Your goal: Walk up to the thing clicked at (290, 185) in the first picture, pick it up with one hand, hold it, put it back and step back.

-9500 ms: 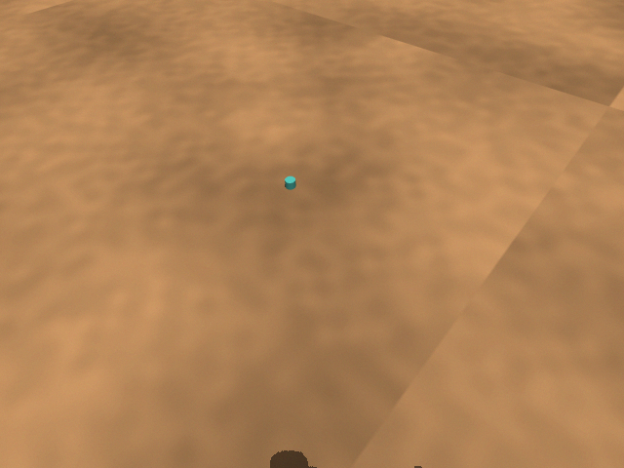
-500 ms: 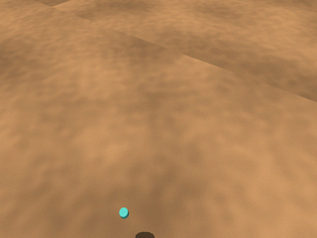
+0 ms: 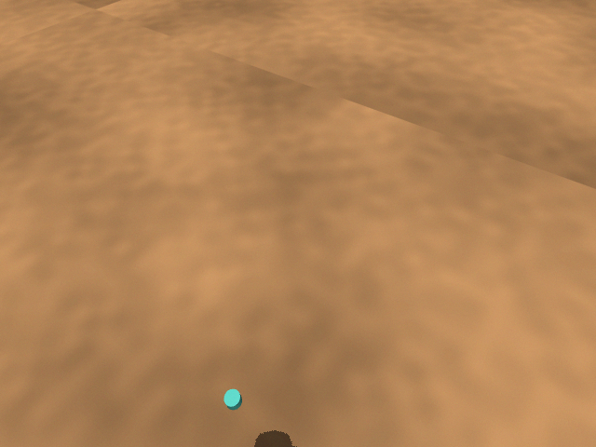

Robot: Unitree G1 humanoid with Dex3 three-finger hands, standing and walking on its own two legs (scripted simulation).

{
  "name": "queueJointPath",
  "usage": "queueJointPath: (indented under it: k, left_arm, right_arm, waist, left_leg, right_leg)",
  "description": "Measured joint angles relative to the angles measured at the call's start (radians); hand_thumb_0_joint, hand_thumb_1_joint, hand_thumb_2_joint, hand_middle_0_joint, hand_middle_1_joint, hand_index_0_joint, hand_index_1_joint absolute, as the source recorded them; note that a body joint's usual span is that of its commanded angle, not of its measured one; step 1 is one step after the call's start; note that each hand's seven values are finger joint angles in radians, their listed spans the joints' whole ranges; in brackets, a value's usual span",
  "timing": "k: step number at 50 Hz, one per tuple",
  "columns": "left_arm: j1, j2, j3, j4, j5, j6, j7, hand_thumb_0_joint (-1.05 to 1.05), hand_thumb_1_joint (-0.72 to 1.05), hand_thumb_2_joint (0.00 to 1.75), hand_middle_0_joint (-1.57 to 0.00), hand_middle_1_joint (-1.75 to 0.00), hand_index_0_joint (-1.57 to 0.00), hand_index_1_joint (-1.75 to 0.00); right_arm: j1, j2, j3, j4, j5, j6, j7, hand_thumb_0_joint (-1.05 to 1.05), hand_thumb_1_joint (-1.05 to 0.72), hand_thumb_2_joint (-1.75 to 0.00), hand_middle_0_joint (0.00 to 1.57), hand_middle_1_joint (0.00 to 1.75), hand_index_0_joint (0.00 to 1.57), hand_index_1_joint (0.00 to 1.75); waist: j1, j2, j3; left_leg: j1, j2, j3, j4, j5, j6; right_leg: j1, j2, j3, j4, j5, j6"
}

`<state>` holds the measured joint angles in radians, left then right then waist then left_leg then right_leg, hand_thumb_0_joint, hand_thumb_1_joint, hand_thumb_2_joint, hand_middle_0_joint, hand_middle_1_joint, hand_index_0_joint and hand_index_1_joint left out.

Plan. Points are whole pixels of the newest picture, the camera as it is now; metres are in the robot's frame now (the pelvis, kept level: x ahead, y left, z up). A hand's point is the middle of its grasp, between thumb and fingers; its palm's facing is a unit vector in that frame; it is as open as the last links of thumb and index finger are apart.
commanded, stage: stand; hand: left
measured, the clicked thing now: (233, 399) +0.37 +0.24 -0.76
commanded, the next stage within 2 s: walk up in 0.28 s
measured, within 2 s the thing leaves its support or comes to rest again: neither
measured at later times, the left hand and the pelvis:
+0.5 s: hand out of the picture +0.07 +0.27 -0.16, palm faces -0.01 -0.93 -0.36, open 7.4 cm; pelvis -0.02 +0.00 -0.01, yaw +0 degrees
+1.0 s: hand out of the picture +0.00 +0.29 -0.18, palm faces -0.10 -0.92 -0.37, open 7.4 cm; pelvis -0.06 +0.02 -0.02, yaw -4 degrees
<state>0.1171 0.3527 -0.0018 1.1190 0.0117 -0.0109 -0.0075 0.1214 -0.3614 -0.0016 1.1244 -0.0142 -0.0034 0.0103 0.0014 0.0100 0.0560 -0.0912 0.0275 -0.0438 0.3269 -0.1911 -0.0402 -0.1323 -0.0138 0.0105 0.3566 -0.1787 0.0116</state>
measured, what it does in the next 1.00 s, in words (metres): steps on the spot: right foot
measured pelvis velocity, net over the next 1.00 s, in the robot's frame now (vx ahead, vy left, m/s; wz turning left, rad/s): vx -0.06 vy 0.02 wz -0.07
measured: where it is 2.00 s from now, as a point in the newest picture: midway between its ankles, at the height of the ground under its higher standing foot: outside the picture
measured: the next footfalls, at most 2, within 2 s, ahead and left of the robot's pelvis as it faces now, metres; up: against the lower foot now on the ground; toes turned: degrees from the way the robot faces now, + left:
right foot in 0.96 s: -0.07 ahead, -0.11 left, +0.00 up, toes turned -1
left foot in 1.24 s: +0.05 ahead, +0.13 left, +0.00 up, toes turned -3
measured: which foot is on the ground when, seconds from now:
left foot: down 0.00-1.00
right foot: down 0.00-0.66, up 0.68-0.94, down 0.96-1.00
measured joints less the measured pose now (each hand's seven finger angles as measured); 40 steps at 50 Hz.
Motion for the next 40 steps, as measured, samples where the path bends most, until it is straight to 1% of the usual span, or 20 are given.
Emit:
queueJointPath:
  k: [14,19,23,25,26,28,30,31,32,33,34,35,36,38,40]
  left_arm:
    - [-0.005,0.000,0.003,-0.001,0.001,0.001,0.000,0.01,0.91,0.90,-0.20,-0.30,-0.21,-0.29]
    - [-0.023,0.006,0.027,-0.031,-0.007,0.020,0.000,0.01,0.91,0.90,-0.20,-0.30,-0.21,-0.29]
    - [-0.038,0.012,0.038,-0.056,-0.006,0.036,-0.001,0.01,0.91,0.90,-0.20,-0.30,-0.21,-0.29]
    - [-0.045,0.012,0.042,-0.068,-0.004,0.045,-0.003,0.01,0.91,0.90,-0.20,-0.30,-0.21,-0.29]
    - [-0.049,0.011,0.044,-0.073,-0.002,0.049,-0.004,0.01,0.91,0.90,-0.20,-0.30,-0.21,-0.29]
    - [-0.058,0.010,0.048,-0.086,0.004,0.058,-0.007,0.01,0.91,0.90,-0.20,-0.30,-0.21,-0.29]
    - [-0.066,0.012,0.050,-0.101,0.010,0.067,-0.010,0.01,0.90,0.90,-0.20,-0.30,-0.21,-0.30]
    - [-0.069,0.013,0.051,-0.109,0.012,0.071,-0.011,0.01,0.90,0.90,-0.20,-0.30,-0.21,-0.30]
    - [-0.071,0.016,0.052,-0.116,0.012,0.076,-0.012,0.01,0.90,0.90,-0.20,-0.30,-0.21,-0.30]
    - [-0.073,0.019,0.053,-0.123,0.010,0.079,-0.012,0.01,0.90,0.90,-0.20,-0.30,-0.21,-0.30]
    - [-0.074,0.024,0.056,-0.127,0.009,0.083,-0.010,0.01,0.90,0.90,-0.20,-0.30,-0.21,-0.30]
    - [-0.075,0.030,0.060,-0.132,0.008,0.089,-0.007,0.01,0.91,0.90,-0.20,-0.30,-0.21,-0.29]
    - [-0.072,0.035,0.065,-0.137,0.007,0.092,-0.005,0.01,0.91,0.90,-0.20,-0.30,-0.21,-0.29]
    - [-0.059,0.046,0.069,-0.147,0.001,0.090,-0.004,0.01,0.91,0.90,-0.20,-0.30,-0.21,-0.29]
    - [-0.032,0.053,0.071,-0.153,-0.003,0.081,-0.005,0.01,0.91,0.90,-0.20,-0.30,-0.21,-0.29]
  right_arm:
    - [0.002,0.000,0.002,-0.004,0.000,-0.001,-0.002,0.01,-0.90,-0.90,0.20,0.30,0.20,0.30]
    - [-0.016,-0.004,-0.014,-0.031,0.016,0.007,-0.006,0.01,-0.90,-0.90,0.20,0.30,0.20,0.30]
    - [-0.034,-0.017,-0.026,-0.058,0.019,0.017,-0.008,0.01,-0.90,-0.90,0.20,0.30,0.20,0.30]
    - [-0.036,-0.027,-0.032,-0.070,0.017,0.022,-0.009,0.01,-0.90,-0.90,0.20,0.30,0.20,0.30]
    - [-0.035,-0.032,-0.036,-0.074,0.015,0.023,-0.009,0.01,-0.90,-0.90,0.20,0.30,0.20,0.30]
    - [-0.028,-0.041,-0.044,-0.084,0.010,0.026,-0.008,0.01,-0.90,-0.90,0.20,0.30,0.20,0.30]
    - [-0.014,-0.044,-0.053,-0.093,0.005,0.028,-0.004,0.01,-0.90,-0.90,0.20,0.30,0.20,0.30]
    - [-0.004,-0.044,-0.056,-0.096,0.002,0.027,-0.003,0.01,-0.90,-0.90,0.20,0.30,0.20,0.30]
    - [0.007,-0.043,-0.059,-0.099,-0.001,0.025,-0.002,0.01,-0.90,-0.90,0.20,0.30,0.20,0.30]
    - [0.018,-0.040,-0.061,-0.101,-0.004,0.022,-0.001,0.01,-0.90,-0.90,0.20,0.30,0.20,0.30]
    - [0.027,-0.033,-0.062,-0.101,-0.009,0.021,-0.001,0.01,-0.90,-0.90,0.20,0.30,0.20,0.30]
    - [0.037,-0.023,-0.062,-0.102,-0.016,0.020,0.000,0.01,-0.90,-0.90,0.20,0.30,0.20,0.30]
    - [0.048,-0.012,-0.060,-0.104,-0.022,0.019,0.000,0.01,-0.90,-0.90,0.20,0.30,0.20,0.30]
    - [0.067,0.004,-0.056,-0.107,-0.029,0.021,-0.002,0.01,-0.90,-0.90,0.20,0.30,0.20,0.30]
    - [0.072,0.012,-0.053,-0.112,-0.030,0.021,-0.004,0.01,-0.90,-0.90,0.21,0.30,0.20,0.30]
  waist:
    - [0.000,-0.002,0.001]
    - [0.000,-0.004,0.036]
    - [-0.003,-0.001,0.066]
    - [-0.004,0.001,0.075]
    - [-0.005,0.002,0.079]
    - [-0.007,-0.003,0.087]
    - [-0.008,-0.017,0.094]
    - [-0.009,-0.026,0.097]
    - [-0.009,-0.036,0.098]
    - [-0.009,-0.044,0.099]
    - [-0.010,-0.055,0.100]
    - [-0.016,-0.063,0.100]
    - [-0.025,-0.067,0.099]
    - [-0.030,-0.072,0.095]
    - [-0.019,-0.074,0.087]
  left_leg:
    - [0.005,-0.001,0.000,-0.003,-0.002,0.001]
    - [-0.034,-0.002,-0.001,0.049,-0.015,0.002]
    - [-0.084,0.000,-0.004,0.115,-0.031,0.005]
    - [-0.113,-0.002,-0.006,0.157,-0.044,0.014]
    - [-0.128,-0.005,-0.006,0.181,-0.054,0.024]
    - [-0.159,-0.015,-0.004,0.242,-0.113,0.044]
    - [-0.183,-0.028,0.005,0.293,-0.170,0.058]
    - [-0.189,-0.034,0.012,0.305,-0.164,0.059]
    - [-0.192,-0.037,0.020,0.304,-0.121,0.053]
    - [-0.195,-0.039,0.028,0.298,-0.063,0.048]
    - [-0.199,-0.040,0.033,0.305,-0.065,0.050]
    - [-0.203,-0.040,0.032,0.306,-0.073,0.053]
    - [-0.206,-0.039,0.024,0.298,-0.073,0.057]
    - [-0.206,-0.031,0.016,0.265,-0.056,0.062]
    - [-0.206,-0.018,0.027,0.230,-0.035,0.060]
  right_leg:
    - [0.004,-0.001,0.000,-0.001,-0.003,0.001]
    - [-0.031,0.000,0.001,0.043,-0.011,-0.002]
    - [-0.069,0.003,-0.001,0.083,-0.015,-0.004]
    - [-0.089,0.003,-0.002,0.108,-0.019,-0.003]
    - [-0.100,0.001,-0.002,0.122,-0.023,-0.001]
    - [-0.120,-0.007,0.000,0.157,-0.034,0.004]
    - [-0.141,-0.021,0.007,0.196,-0.047,0.011]
    - [-0.152,-0.028,0.012,0.216,-0.054,0.015]
    - [-0.163,-0.033,0.019,0.237,-0.062,0.018]
    - [-0.179,-0.030,0.032,0.265,-0.082,0.006]
    - [-0.200,-0.014,0.062,0.317,-0.150,-0.007]
    - [-0.222,0.015,0.096,0.394,-0.220,-0.019]
    - [-0.241,0.045,0.121,0.475,-0.269,-0.027]
    - [-0.263,0.087,0.139,0.604,-0.298,-0.037]
    - [-0.263,0.099,0.139,0.652,-0.288,-0.039]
